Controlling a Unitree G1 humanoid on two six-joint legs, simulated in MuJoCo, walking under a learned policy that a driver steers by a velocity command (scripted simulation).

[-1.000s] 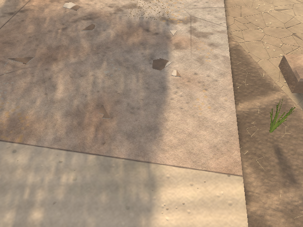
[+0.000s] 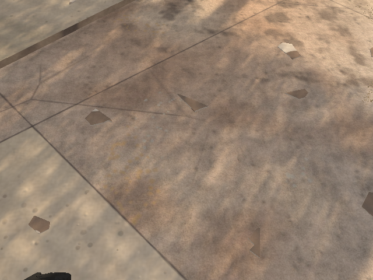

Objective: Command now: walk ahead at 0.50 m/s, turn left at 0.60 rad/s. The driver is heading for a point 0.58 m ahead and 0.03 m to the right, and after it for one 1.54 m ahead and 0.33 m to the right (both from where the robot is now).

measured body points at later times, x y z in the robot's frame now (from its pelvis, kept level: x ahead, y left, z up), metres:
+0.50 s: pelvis +0.28 -0.04 +0.00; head +0.30 -0.04 +0.45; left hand +0.24 +0.24 -0.12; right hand +0.51 -0.25 -0.09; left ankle +0.35 +0.15 -0.69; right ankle +0.27 -0.15 -0.75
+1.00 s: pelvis +0.52 +0.07 +0.00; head +0.54 +0.08 +0.45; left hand +0.65 +0.36 -0.11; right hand +0.59 -0.21 -0.12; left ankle +0.47 +0.16 -0.75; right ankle +0.66 -0.08 -0.68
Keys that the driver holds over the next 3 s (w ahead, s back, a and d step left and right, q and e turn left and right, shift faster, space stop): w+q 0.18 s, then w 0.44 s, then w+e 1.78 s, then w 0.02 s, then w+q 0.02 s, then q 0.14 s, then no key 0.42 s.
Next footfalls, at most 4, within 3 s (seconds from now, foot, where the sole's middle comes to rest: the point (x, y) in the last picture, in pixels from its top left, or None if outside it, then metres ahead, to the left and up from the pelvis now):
0.20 right None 0.31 -0.14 -0.78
0.70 left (128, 270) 0.51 0.17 -0.78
1.22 right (189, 192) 0.81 -0.06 -0.78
1.70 left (155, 132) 1.13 0.09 -0.78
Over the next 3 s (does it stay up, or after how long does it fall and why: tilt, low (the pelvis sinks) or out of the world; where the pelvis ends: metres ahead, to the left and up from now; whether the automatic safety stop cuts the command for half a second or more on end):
stays up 1.42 -0.32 -0.02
